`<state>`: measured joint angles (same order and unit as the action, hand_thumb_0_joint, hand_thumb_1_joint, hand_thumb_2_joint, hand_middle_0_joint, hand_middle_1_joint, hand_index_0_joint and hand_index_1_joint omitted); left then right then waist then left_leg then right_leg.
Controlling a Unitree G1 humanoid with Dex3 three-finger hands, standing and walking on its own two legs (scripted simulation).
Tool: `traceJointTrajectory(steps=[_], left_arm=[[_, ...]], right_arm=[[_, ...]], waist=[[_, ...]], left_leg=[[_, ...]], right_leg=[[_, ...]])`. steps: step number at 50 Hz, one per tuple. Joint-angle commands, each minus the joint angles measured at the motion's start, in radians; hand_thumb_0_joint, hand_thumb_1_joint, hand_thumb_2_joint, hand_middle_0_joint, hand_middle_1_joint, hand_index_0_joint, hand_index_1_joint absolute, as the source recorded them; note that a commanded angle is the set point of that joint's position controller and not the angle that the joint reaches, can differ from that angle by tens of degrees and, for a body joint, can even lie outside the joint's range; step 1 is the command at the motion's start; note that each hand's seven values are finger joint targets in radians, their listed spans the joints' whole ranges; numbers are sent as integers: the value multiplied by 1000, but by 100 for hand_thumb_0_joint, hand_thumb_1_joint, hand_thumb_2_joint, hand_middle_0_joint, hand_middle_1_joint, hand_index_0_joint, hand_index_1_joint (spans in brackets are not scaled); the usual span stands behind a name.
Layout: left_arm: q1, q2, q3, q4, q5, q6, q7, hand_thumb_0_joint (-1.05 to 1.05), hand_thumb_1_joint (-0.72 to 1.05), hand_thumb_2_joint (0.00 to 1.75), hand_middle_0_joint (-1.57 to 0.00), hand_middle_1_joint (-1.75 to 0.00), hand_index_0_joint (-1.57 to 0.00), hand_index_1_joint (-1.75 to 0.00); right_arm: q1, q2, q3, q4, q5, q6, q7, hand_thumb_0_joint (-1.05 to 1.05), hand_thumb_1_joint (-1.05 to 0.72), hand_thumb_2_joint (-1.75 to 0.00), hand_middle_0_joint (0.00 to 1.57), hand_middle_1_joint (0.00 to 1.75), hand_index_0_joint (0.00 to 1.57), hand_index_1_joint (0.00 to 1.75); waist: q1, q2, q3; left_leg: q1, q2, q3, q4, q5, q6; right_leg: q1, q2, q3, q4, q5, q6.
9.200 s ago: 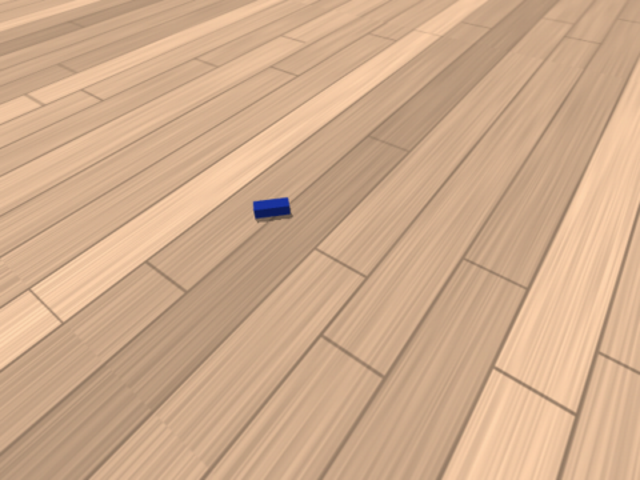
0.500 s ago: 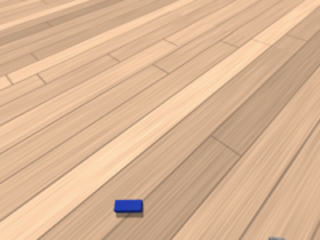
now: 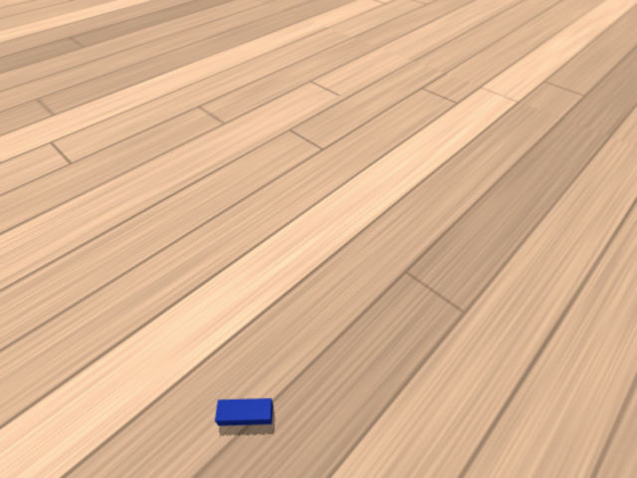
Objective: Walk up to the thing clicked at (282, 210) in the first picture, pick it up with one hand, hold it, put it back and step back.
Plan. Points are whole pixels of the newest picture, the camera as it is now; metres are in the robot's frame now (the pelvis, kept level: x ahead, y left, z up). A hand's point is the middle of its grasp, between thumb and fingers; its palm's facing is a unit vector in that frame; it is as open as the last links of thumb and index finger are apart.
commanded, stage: walk up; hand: left
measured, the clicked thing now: (244, 412) +0.43 +0.25 -0.76
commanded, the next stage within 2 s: none
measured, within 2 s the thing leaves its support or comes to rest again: neither
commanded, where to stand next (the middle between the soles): +0.05 +0.01 m, yaw +1 degrees
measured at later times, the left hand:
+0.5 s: hand out of the picture +0.06 +0.26 -0.16, palm faces +0.00 -0.94 -0.35, open 7.4 cm
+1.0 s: hand out of the picture +0.04 +0.29 -0.17, palm faces -0.02 -0.90 -0.43, open 7.4 cm
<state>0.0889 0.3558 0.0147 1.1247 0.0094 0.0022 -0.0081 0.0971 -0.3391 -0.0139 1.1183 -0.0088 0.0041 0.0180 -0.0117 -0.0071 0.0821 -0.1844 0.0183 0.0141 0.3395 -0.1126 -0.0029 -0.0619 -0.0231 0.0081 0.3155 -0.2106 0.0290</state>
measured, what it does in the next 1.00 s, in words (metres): lifts its left foot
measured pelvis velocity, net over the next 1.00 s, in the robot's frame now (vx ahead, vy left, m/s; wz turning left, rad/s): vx -0.06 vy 0.01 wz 0.05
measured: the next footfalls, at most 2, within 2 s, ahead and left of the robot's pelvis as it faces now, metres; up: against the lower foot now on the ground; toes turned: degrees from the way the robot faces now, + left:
left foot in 1.06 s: -0.01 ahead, +0.13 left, +0.00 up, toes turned +2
right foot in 1.38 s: +0.03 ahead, -0.12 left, +0.00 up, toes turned +3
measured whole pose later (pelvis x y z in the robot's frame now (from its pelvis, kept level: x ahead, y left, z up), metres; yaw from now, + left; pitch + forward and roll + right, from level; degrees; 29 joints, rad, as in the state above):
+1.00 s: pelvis -0.06 +0.01 -0.03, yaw +3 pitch -2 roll +0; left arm 0.09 0.38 0.05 0.94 0.06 0.03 0.02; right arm 0.12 -0.42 -0.09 0.92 -0.01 0.07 0.03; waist -0.01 0.02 0.16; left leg -0.42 -0.04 -0.07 0.99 -0.49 0.00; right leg -0.32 -0.07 -0.02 0.68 -0.32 0.01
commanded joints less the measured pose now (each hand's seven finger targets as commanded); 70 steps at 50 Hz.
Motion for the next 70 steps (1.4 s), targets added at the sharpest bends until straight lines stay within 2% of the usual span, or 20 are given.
traceJointTrajectory(steps=[1, 30, 32, 34, 40, 41, 43, 44, 47, 49, 51, 52, 53, 54, 55, 57, 64, 68, 69, 70], left_arm=[[-8, 205, 41, -51, -2, -24, 10, 0, 90, 90, -20, -30, -20, -30], [-2, 214, 44, -60, 1, -29, 14, 0, 90, 90, -20, -30, -20, -30], [21, 265, 74, -92, -14, -12, 31, 0, 90, 90, -20, -30, -20, -30], [31, 257, 79, -121, -16, -4, 34, 0, 90, 90, -20, -30, -20, -30], [57, 253, 89, -191, -1, 28, 36, 0, 90, 90, -20, -30, -20, -30], [68, 269, 97, -199, 3, 29, 36, 0, 90, 90, -20, -30, -20, -30], [28, 368, 124, -248, 27, 16, 39, 0, 90, 90, -20, -30, -20, -30], [-13, 387, 129, -276, 40, 6, 48, 0, 90, 90, -20, -30, -20, -30], [-102, 300, 108, -299, 46, -10, 51, 0, 90, 90, -20, -30, -20, -30], [-83, 262, 98, -304, 72, -18, 31, 0, 90, 90, -20, -30, -20, -30], [-41, 269, 99, -299, 64, 2, 9, 0, 90, 90, -20, -30, -20, -30], [38, 196, 79, -300, 50, 16, 6, 0, 90, 90, -20, -30, -20, -30], [78, 119, 62, -316, 35, 14, 4, 0, 90, 90, -20, -30, -20, -30], [-6, 258, 96, -311, 39, 6, 19, 0, 90, 90, -20, -30, -20, -30], [-61, 297, 105, -304, 38, 2, 16, 0, 90, 90, -20, -30, -20, -30], [39, 267, 107, -270, 14, 1, -5, 0, 90, 90, -20, -30, -20, -30], [26, 197, 84, -288, 3, 6, -13, 0, 90, 90, -20, -30, -20, -30], [94, 205, 88, -245, 6, 0, -3, 0, 90, 90, -20, -30, -20, -30], [125, 265, 103, -243, 12, -6, 2, 0, 90, 90, -20, -30, -20, -30], [107, 317, 112, -261, 8, -8, 2, 0, 90, 90, -20, -30, -20, -30]], right_arm=[[-63, -222, -48, -66, -1, -26, -15, 0, -90, -90, 20, 30, 20, 30], [-64, -220, -39, -63, 5, -22, -13, 0, -90, -90, 20, 30, 20, 30], [-45, -267, -70, -83, 9, 6, -14, 0, -90, -90, 20, 30, 20, 30], [-34, -268, -80, -112, 14, 17, -13, 0, -90, -90, 20, 30, 20, 30], [-64, -286, -112, -222, -1, 56, -5, 0, -90, -90, 20, 30, 20, 30], [-75, -274, -113, -238, -2, 62, -2, 0, -90, -90, 20, 30, 20, 30], [-76, -220, -108, -281, -13, 77, 0, 0, -90, -90, 20, 30, 20, 30], [-33, -227, -113, -291, -25, 86, -2, 0, -90, -90, 20, 30, 20, 30], [104, -248, -127, -247, 3, 58, 9, 0, -90, -90, 20, 30, 20, 30], [160, -229, -114, -218, -7, 30, 15, 0, -90, -90, 20, 30, 20, 30], [246, -216, -119, -187, -27, 1, 8, 0, -90, -90, 20, 30, 20, 30], [271, -258, -130, -188, -46, -23, -7, 0, -90, -90, 20, 30, 20, 30], [209, -370, -141, -230, -69, -45, -16, 0, -90, -90, 20, 30, 20, 30], [182, -467, -156, -250, -31, -53, -16, 0, -90, -90, 20, 30, 20, 30], [156, -429, -150, -254, -25, -65, -20, 0, -90, -90, 20, 30, 20, 30], [124, -352, -121, -260, -29, -87, -36, 0, -90, -90, 20, 30, 20, 30], [165, -293, -103, -274, -16, -72, -48, 0, -90, -90, 20, 30, 20, 30], [141, -273, -89, -295, 10, -29, -49, 0, -90, -90, 20, 30, 20, 30], [162, -243, -79, -303, 21, -27, -51, 0, -90, -90, 20, 30, 20, 30], [196, -205, -68, -307, 30, -22, -55, 0, -90, -90, 20, 30, 20, 30]], waist=[[11, 48, -113], [7, 27, -109], [11, 33, -57], [8, 35, -155], [15, 48, -176], [27, 5, -149], [59, -236, -75], [34, -216, -42], [-35, -127, -119], [-13, -220, -173], [-55, -148, -154], [-66, 72, -121], [-7, 285, -35], [-43, 168, 13], [-32, 24, 92], [13, 43, 45], [-10, 192, -5], [29, 134, -65], [40, 4, -117], [27, -145, -176]], left_leg=[[65, 120, -138, -79, -8, 35], [56, 99, -135, -56, 30, 26], [30, 101, -121, 73, 382, 37], [44, 107, -118, 118, 417, 65], [-110, 110, -179, 214, 127, 139], [-145, 70, -157, 290, 30, 125], [-218, -108, -88, 709, -423, 26], [-243, -74, -187, 865, -467, 17], [-195, -37, -145, 773, -382, 5], [-113, -13, -31, 435, -451, -3], [70, -45, 31, 51, -326, 0], [209, 33, -166, -89, -341, 27], [232, 281, -620, -97, -273, 103], [40, 414, -773, -136, -392, 273], [-46, 383, -693, -146, -364, 274], [75, 259, -429, -54, -176, 192], [20, 188, -107, 109, 447, 149], [-70, 121, -82, 291, 359, 100], [-121, 79, -63, 401, 206, 67], [-154, -17, -15, 561, -96, 26]], right_leg=[[-41, -86, 59, -56, 38, -48], [-51, -97, 53, -60, 69, -46], [-99, -100, 35, 76, 323, -57], [-74, -89, 22, 153, 320, -70], [-155, -99, 68, 305, 56, -143], [-194, -148, 123, 256, 39, -176], [-318, -418, 400, 0, 158, -330], [-374, -471, 447, -4, 203, -371], [-262, -269, 175, 95, 31, -257], [-173, -198, 134, 96, -295, -193], [-227, -164, 108, 290, -316, -176], [-375, -94, 47, 555, -287, -123], [-662, 58, 24, 737, -429, -50], [-610, -6, 167, 686, -389, -56], [-564, -12, 199, 725, -338, -54], [-550, -13, 196, 688, -211, -48], [-271, 11, 9, 397, -122, -53], [-45, 32, -29, 166, 102, -91], [36, -60, 93, 163, 326, -125], [17, -241, 333, 97, 329, -238]])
